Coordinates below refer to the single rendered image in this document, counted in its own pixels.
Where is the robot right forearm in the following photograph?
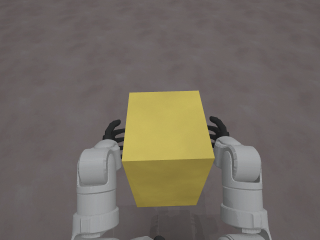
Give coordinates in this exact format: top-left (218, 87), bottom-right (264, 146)
top-left (213, 136), bottom-right (272, 240)

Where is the robot left hand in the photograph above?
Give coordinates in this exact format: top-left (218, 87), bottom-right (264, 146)
top-left (102, 119), bottom-right (125, 159)

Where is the robot right hand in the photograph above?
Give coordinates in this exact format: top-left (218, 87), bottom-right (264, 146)
top-left (207, 116), bottom-right (230, 148)

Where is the robot left forearm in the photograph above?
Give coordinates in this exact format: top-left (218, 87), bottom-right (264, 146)
top-left (71, 139), bottom-right (122, 240)

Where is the carton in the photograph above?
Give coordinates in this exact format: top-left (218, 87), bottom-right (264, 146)
top-left (122, 90), bottom-right (215, 208)

